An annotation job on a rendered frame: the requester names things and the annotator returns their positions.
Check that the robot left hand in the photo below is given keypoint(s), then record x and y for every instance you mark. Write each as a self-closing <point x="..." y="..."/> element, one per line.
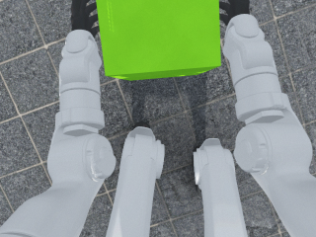
<point x="80" y="19"/>

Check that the right robot forearm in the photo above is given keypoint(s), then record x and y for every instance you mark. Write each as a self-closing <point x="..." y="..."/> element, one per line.
<point x="254" y="74"/>

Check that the left robot forearm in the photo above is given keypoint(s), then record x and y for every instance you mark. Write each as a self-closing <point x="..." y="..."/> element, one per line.
<point x="79" y="88"/>

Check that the robot right thigh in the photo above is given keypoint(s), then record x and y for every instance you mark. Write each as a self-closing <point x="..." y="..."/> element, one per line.
<point x="222" y="209"/>

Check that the carton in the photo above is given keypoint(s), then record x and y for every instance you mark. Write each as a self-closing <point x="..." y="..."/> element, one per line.
<point x="151" y="39"/>

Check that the robot right upper arm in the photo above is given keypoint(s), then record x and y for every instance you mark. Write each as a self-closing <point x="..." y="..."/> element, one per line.
<point x="278" y="156"/>

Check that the robot right hand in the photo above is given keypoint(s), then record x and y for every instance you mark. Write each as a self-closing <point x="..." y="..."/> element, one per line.
<point x="233" y="8"/>

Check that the robot right foot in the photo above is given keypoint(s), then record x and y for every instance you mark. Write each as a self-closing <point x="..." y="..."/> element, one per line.
<point x="197" y="187"/>

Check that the robot left upper arm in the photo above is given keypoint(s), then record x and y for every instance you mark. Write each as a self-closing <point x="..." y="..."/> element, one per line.
<point x="77" y="167"/>

